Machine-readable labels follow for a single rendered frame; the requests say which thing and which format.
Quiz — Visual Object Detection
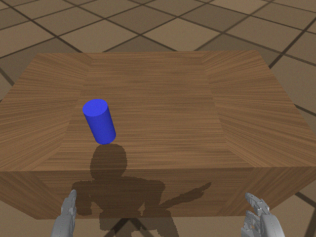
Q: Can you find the right robot hand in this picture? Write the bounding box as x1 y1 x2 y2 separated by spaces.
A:
241 192 285 237

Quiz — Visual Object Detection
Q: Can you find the left robot hand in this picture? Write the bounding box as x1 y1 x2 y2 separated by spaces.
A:
50 190 77 237

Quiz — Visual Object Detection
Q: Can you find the can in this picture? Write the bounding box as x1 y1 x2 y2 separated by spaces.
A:
82 99 116 145

